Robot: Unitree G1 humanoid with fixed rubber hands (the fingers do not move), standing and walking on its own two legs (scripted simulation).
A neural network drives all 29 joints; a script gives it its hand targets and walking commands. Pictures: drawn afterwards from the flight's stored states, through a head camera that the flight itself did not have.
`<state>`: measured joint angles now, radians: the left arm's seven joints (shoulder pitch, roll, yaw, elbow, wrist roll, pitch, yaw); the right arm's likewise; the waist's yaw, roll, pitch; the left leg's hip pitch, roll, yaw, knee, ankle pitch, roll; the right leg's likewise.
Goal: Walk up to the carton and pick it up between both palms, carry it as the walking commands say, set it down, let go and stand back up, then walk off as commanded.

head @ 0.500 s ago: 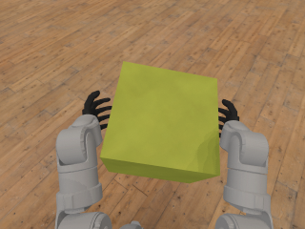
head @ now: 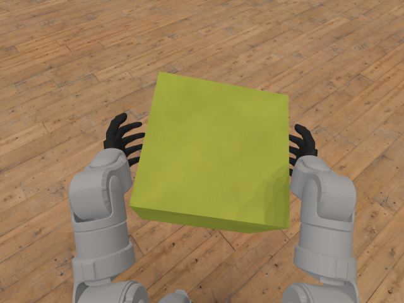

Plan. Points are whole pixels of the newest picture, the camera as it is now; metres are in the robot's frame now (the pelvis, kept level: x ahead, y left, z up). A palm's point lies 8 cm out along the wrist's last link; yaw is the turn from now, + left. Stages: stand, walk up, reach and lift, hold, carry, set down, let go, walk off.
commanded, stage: carry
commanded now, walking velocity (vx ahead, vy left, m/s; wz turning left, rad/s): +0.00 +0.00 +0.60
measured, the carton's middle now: (209, 162) +0.40 +0.02 +0.04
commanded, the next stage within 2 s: none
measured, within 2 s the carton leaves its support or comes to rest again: neither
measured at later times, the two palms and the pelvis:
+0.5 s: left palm out of the picture +0.25 +0.34 +0.10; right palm (199, 168) +0.35 +0.04 +0.10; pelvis -0.04 +0.09 +0.00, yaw +16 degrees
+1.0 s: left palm out of the picture +0.12 +0.41 +0.11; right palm (133, 201) +0.28 +0.13 +0.10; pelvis -0.11 +0.11 +0.01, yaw +32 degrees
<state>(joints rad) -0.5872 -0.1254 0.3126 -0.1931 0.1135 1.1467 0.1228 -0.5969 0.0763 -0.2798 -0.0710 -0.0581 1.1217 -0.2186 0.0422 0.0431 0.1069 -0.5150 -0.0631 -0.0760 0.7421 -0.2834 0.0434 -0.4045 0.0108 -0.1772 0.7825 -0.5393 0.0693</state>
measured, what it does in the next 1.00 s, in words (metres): walks backwards, turning left: right foot, then left foot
